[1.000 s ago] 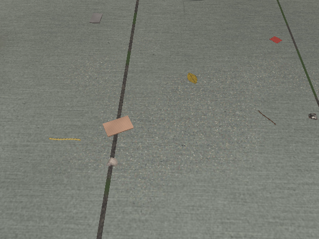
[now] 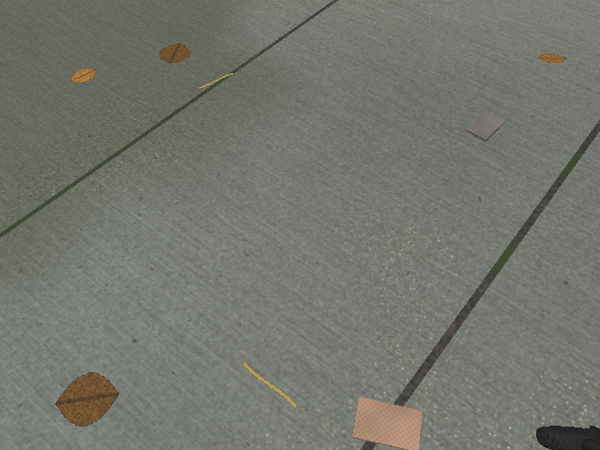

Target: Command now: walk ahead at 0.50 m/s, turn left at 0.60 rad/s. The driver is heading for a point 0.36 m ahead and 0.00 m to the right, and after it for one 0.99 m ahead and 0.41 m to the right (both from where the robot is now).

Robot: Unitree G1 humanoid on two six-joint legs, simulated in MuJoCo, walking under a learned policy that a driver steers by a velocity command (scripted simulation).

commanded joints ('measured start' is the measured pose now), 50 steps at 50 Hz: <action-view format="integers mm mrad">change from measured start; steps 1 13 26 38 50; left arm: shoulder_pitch -33 -73 -215 -166 -164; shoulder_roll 189 135 95 139 122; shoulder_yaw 46 6 -3 27 37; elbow -50 -117 -157 -242 -272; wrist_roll -17 10 7 14 -10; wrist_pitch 0 -26 1 80 130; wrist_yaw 4 -4 -48 10 35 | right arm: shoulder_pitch -100 92 113 87 150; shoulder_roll -53 -103 -141 -74 -139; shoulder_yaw -12 -32 -33 -15 -50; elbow -105 -46 111 64 92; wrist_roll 1 -34 -32 -27 -30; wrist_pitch -15 -48 -22 33 -15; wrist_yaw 17 -18 -59 -74 -58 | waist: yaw -25 -77 -133 -115 -116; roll -101 17 30 -153 -133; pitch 25 -113 -62 -147 -171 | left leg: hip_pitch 32 539 636 166 503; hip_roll -22 105 118 -120 -15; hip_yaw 48 -300 2 -49 -135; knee -76 -467 -368 254 -359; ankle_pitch -33 240 470 -406 -166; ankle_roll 38 276 178 -68 9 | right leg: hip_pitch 9 -639 -578 -315 -424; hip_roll -280 -146 -51 -152 -37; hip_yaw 68 243 196 540 597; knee -43 890 360 49 225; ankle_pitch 472 -3 253 264 -25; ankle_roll -141 20 -15 -238 -110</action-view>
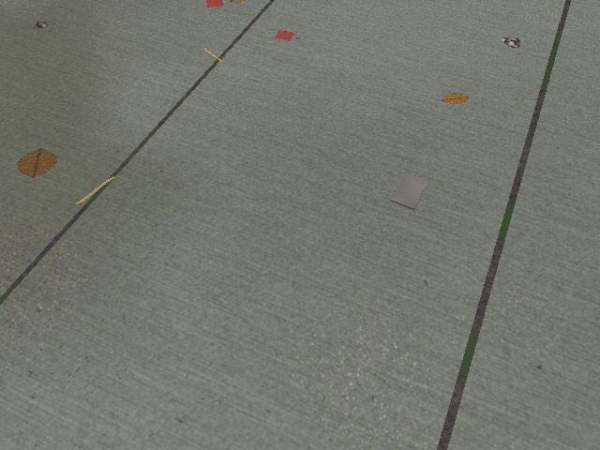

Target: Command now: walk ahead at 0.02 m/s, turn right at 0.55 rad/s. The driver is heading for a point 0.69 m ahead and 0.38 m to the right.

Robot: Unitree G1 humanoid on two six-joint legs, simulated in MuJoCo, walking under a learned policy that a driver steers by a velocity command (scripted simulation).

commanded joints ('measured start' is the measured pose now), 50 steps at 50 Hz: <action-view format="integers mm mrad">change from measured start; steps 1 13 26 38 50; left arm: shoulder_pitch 6 -93 206 35 121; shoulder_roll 67 60 231 179 206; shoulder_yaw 20 15 61 39 54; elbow -97 -117 -108 -74 -45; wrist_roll -3 -5 10 -4 -6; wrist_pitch -9 -36 -57 -34 -16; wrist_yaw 1 -33 -41 10 13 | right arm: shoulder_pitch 70 122 25 -76 -34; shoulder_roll -246 -174 -137 -97 -125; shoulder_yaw -70 -54 -37 -19 -37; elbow -47 -59 -109 -94 -115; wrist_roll -34 -3 -23 -10 -20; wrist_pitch -11 -24 -49 -21 -25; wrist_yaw -8 -32 10 5 6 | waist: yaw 9 -111 77 -12 2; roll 208 185 -173 -100 165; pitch -103 -34 -218 -129 -145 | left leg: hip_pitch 224 347 -441 -192 314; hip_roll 312 320 50 8 384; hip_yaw -306 -108 49 25 -313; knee -249 -356 722 243 -157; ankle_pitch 99 -174 -419 34 577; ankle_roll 179 216 -45 -62 293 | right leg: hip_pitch -165 -319 569 249 -169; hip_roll -3 -161 -503 -275 -64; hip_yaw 14 -177 378 123 -25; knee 154 419 -168 -129 688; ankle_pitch -384 -188 380 427 -492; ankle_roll -26 88 -374 -207 84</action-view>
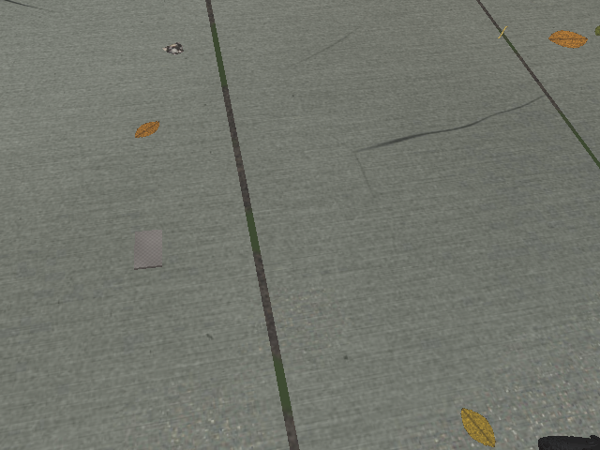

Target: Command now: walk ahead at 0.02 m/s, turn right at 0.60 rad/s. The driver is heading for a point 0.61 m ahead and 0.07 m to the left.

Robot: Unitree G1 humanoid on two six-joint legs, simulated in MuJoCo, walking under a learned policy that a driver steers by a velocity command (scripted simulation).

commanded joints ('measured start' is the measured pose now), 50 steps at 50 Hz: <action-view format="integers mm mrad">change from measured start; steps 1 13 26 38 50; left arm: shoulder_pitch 85 6 -87 -130 198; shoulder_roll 165 51 29 -11 65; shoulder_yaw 59 12 -17 -15 16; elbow -27 -61 3 29 145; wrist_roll -12 5 30 -8 6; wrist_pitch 7 10 -52 -95 -143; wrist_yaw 6 -26 -26 -30 -55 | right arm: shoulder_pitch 13 17 84 245 130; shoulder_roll -113 -186 -80 -180 -127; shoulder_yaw -32 -48 -16 -30 -14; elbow -67 -19 62 136 29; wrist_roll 7 35 25 34 74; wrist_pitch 3 38 50 -17 -67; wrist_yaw -11 -9 -18 -14 -3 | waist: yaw -4 -46 -38 -69 47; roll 151 215 -97 285 -88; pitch -121 -131 -82 120 37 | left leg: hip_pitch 281 225 -5 165 -516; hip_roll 334 315 106 356 115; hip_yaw -281 -84 9 -435 -63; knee -138 -155 279 -342 658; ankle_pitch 441 346 -228 -572 -237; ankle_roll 203 216 -124 206 26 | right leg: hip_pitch -224 52 218 -159 522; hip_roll -81 -125 -302 -77 -459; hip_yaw -42 -206 -20 -227 354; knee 327 -235 -540 -165 -725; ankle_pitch -11 196 785 89 44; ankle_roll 75 43 -216 -67 -300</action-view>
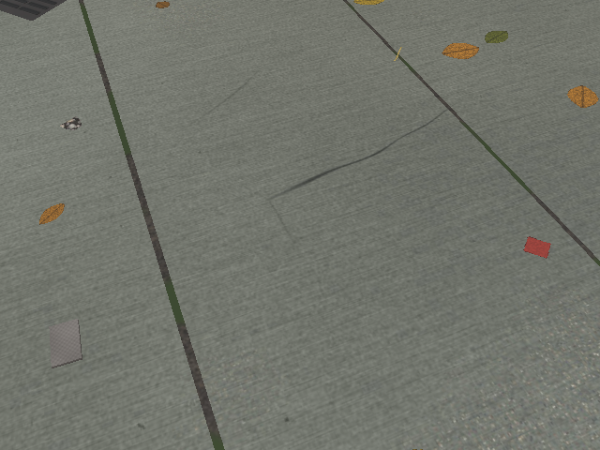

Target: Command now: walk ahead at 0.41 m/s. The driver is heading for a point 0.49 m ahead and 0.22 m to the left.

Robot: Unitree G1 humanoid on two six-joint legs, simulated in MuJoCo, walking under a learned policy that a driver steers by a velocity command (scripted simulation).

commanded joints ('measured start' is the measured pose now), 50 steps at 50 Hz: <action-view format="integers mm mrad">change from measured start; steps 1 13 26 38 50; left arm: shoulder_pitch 112 148 27 -201 -202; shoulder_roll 115 149 150 79 88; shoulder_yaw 20 16 4 -18 -18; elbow -21 39 -106 -173 -138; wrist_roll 11 7 15 25 39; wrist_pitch -20 -17 -53 -31 39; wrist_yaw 3 31 31 16 8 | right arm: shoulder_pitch -144 -398 -156 -25 -19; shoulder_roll -107 -23 -125 -135 -76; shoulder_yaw -23 14 -45 -42 -18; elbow -132 -246 -248 -151 -132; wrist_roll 7 -7 -41 -22 -31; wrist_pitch -60 -36 -34 6 104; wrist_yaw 11 74 44 -5 -21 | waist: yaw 63 85 17 -70 -39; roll -120 -85 -45 48 -171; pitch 77 130 -53 -55 -57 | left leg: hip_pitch -581 -350 171 84 -91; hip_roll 65 15 133 49 -8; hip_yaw -29 73 -386 -167 -29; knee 248 -313 -682 -556 -16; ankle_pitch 97 546 354 685 -88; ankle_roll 50 28 299 182 -89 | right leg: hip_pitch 350 206 -402 -239 -90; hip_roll -334 -262 -147 -49 -246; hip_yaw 511 -19 162 85 332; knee -341 -423 710 60 -240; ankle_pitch -138 388 -12 444 118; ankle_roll -194 -97 53 113 -114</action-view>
